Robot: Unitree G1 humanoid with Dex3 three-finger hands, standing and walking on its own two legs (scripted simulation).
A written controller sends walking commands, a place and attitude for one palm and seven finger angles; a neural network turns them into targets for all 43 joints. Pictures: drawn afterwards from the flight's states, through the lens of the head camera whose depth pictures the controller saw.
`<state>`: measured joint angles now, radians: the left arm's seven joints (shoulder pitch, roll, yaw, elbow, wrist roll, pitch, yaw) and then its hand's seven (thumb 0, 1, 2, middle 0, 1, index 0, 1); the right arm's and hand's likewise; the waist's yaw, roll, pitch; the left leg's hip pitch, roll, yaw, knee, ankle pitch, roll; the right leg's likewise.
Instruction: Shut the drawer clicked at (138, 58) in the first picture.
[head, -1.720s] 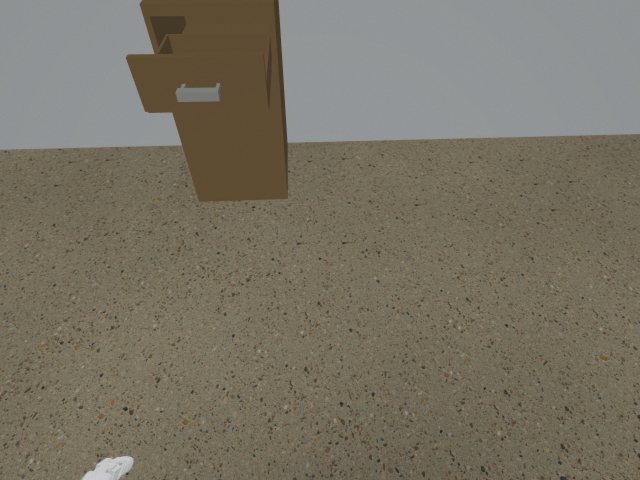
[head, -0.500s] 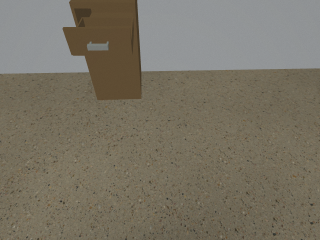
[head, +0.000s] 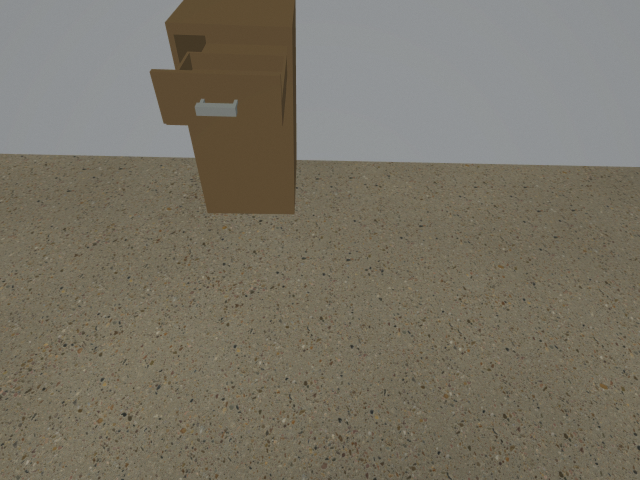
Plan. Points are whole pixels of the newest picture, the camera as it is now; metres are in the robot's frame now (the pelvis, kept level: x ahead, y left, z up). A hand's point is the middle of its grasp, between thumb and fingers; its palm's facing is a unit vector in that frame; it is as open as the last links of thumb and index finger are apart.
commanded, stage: walk to a spot facing it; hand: left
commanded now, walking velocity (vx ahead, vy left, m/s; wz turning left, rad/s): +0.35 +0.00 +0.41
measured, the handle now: (217, 105) +1.09 +0.37 -0.06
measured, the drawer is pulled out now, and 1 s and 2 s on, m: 0.30 0.30 0.30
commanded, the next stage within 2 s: take the last steps up to it in 0.92 s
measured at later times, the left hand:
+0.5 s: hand (148, 477) +0.17 +0.26 -0.18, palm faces +0.14 -0.98 -0.13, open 7.4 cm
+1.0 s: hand (194, 343) +0.38 +0.25 -0.17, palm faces +0.21 -0.96 -0.20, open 7.3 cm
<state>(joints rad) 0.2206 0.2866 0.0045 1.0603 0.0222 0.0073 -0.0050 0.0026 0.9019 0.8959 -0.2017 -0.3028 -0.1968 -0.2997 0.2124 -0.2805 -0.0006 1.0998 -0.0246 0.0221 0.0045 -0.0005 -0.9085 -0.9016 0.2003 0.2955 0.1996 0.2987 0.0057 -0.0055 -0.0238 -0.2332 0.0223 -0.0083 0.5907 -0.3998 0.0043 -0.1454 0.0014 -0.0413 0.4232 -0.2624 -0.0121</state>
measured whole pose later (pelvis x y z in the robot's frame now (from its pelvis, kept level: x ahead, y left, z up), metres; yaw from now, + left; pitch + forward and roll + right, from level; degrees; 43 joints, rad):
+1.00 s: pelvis +0.42 +0.08 +0.00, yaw +10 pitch -1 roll -1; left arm 0.32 0.16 0.05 1.10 0.02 -0.08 0.01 0.00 0.93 0.90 -0.20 -0.30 -0.19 -0.30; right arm 0.21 -0.17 -0.06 1.03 -0.02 -0.03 0.00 0.00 -0.91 -0.90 0.19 0.29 0.19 0.30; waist -0.02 0.03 0.03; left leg -0.62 0.14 0.02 1.05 -0.20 0.00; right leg -0.12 0.04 -0.20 0.41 -0.28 -0.09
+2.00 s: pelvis +0.73 +0.07 +0.01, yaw +6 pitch -1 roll +0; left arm 0.34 0.10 0.03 1.10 0.02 -0.07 0.01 0.00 0.92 0.90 -0.20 -0.30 -0.20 -0.30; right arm 0.25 -0.17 -0.07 1.09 -0.03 -0.01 -0.01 0.00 -0.92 -0.90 0.20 0.29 0.20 0.30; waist 0.00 0.04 0.03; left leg -0.51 0.11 0.07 0.96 -0.26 -0.02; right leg -0.10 0.02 -0.17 0.34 -0.23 -0.08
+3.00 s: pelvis +0.73 +0.02 +0.01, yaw +6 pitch +0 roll +3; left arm 0.31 0.13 0.05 1.05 0.03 -0.01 0.03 0.00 0.91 0.90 -0.20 -0.30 -0.20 -0.30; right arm 0.30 -0.22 -0.07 1.09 -0.03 0.07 -0.01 0.00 -0.91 -0.90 0.20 0.29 0.20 0.30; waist 0.04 0.03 0.05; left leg -0.35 0.03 0.01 0.86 -0.36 -0.05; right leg -0.21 -0.05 -0.10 0.39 -0.19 -0.06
